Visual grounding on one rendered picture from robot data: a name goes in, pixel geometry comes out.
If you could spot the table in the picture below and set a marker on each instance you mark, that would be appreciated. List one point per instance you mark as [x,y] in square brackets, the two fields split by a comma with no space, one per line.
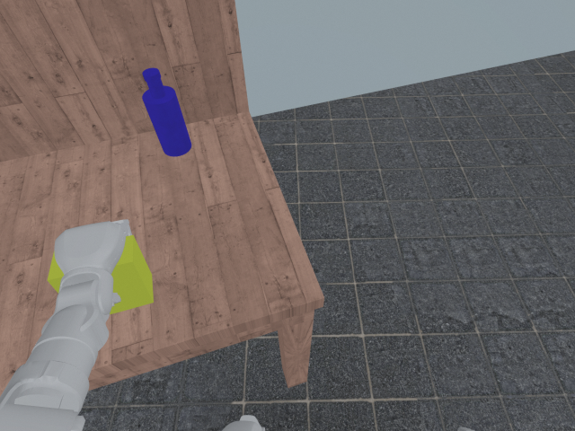
[78,147]

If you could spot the robot left upper arm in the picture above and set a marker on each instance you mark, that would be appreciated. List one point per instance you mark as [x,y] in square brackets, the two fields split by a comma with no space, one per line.
[15,417]

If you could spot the robot left hand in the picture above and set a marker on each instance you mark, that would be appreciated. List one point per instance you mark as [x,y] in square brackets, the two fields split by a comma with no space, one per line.
[98,245]

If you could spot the left robot shin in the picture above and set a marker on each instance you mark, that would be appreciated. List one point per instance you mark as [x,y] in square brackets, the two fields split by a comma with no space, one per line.
[249,418]

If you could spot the sponge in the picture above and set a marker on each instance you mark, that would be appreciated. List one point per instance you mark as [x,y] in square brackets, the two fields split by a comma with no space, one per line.
[132,278]

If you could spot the robot left forearm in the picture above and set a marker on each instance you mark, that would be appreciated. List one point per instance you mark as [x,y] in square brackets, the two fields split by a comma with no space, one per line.
[57,371]

